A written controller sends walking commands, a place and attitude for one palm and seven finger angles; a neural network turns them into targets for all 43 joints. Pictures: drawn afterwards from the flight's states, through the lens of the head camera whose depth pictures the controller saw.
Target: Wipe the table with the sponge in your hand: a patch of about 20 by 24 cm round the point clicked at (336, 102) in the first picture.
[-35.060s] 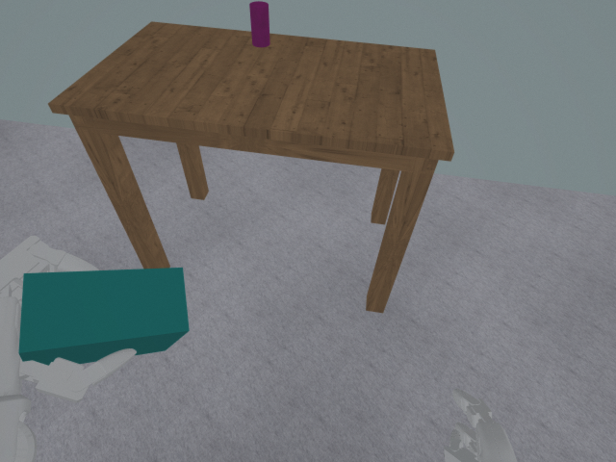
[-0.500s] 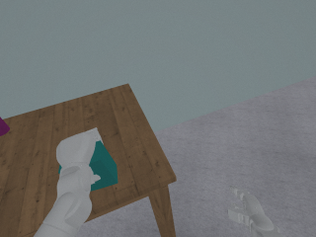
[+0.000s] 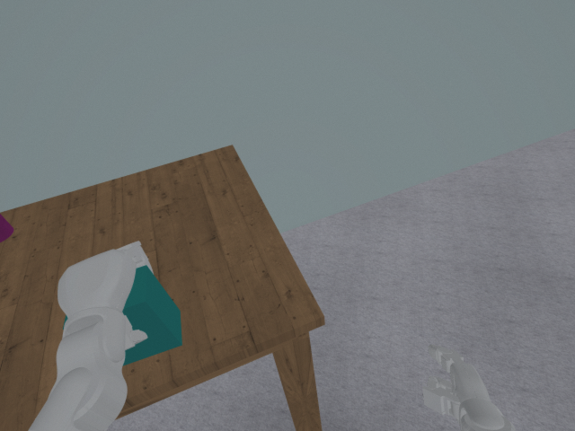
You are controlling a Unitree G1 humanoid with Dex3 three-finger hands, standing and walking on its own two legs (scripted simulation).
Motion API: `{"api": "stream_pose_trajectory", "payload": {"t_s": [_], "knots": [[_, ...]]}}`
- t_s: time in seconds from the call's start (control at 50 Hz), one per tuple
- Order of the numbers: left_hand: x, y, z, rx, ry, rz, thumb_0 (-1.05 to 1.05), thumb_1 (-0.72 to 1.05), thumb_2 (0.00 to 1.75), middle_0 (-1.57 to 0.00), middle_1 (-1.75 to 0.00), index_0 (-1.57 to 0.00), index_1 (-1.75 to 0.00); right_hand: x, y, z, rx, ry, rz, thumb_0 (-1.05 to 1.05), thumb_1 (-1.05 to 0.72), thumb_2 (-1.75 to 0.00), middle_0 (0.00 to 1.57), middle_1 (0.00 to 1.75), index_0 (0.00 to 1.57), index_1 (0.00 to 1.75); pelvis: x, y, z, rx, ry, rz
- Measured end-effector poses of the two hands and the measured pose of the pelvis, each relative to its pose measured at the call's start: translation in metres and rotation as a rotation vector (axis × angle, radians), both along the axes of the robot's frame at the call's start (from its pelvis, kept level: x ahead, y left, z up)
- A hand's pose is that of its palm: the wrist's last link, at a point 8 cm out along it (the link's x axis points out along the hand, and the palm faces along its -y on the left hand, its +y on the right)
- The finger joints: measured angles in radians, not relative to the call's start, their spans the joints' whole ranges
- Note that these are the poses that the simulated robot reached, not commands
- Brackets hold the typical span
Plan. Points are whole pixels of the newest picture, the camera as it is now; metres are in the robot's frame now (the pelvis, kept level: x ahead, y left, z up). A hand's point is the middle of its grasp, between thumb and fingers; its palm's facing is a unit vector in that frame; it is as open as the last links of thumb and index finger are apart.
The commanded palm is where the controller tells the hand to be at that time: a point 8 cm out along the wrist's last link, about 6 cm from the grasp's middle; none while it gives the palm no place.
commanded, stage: wipe forward along the middle lane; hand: left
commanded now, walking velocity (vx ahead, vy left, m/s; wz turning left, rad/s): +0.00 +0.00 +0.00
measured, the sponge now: (136, 325) +0.25 +0.26 +0.03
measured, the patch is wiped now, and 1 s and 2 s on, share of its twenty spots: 0.95 0.95 0.95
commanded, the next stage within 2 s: slide back across to the first lane in 1.62 s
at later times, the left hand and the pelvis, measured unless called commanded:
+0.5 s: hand (109, 284) +0.28 +0.30 +0.09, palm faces +0.03 -0.06 -1.00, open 10.2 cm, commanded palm +0.26 +0.30 +0.12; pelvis -0.02 +0.02 +0.00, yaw +3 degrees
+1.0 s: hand (115, 254) +0.34 +0.32 +0.09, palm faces -0.02 -0.04 -1.00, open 10.2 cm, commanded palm +0.31 +0.32 +0.12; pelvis -0.01 +0.03 +0.00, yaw +3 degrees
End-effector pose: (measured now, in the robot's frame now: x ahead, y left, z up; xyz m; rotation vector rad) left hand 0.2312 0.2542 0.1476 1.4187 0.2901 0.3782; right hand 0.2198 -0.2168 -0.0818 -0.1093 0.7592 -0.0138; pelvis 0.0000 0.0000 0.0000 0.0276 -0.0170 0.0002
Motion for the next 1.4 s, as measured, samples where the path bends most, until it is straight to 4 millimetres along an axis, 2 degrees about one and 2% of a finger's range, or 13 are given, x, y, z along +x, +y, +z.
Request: {"api": "stream_pose_trajectory", "payload": {"t_s": [0.16,0.52,0.72,0.86,1.4], "knots": [[-0.005,0.014,-0.004,0.011,0.031,0.021,0.0,-0.53,1.05,-0.68,-1.37,-0.72,-1.36,-0.005,0.006,0.0,-0.027,0.001,0.009,0.01,-0.91,-0.9,0.2,0.3,0.19,0.3,-0.007,0.008,0.0,-0.008,-0.002,0.019],[0.033,0.036,-0.004,0.046,0.058,0.01,0.0,-0.55,1.06,-0.71,-1.35,-0.75,-1.34,-0.029,0.025,-0.007,-0.047,0.052,0.018,0.01,-0.91,-0.9,0.2,0.3,0.2,0.3,-0.018,0.022,0.0,-0.019,0.029,0.045],[0.064,0.045,-0.003,0.072,0.09,0.004,0.0,-0.56,1.06,-0.72,-1.35,-0.76,-1.34,-0.049,0.02,-0.017,-0.071,0.125,-0.003,0.01,-0.91,-0.9,0.2,0.3,0.2,0.3,-0.021,0.025,-0.001,-0.024,0.058,0.055],[0.078,0.05,-0.003,0.073,0.099,-0.004,0.0,-0.56,1.06,-0.72,-1.35,-0.76,-1.34,-0.061,0.014,-0.023,-0.08,0.172,-0.026,0.01,-0.91,-0.9,0.2,0.3,0.2,0.3,-0.017,0.027,-0.001,-0.027,0.076,0.055],[0.118,0.075,-0.003,0.08,0.136,-0.009,0.01,-0.57,1.07,-0.72,-1.36,-0.76,-1.35,-0.077,-0.002,-0.028,-0.114,0.254,-0.07,0.01,-0.91,-0.9,0.2,0.3,0.2,0.3,-0.008,0.026,-0.002,-0.038,0.127,0.058]]}}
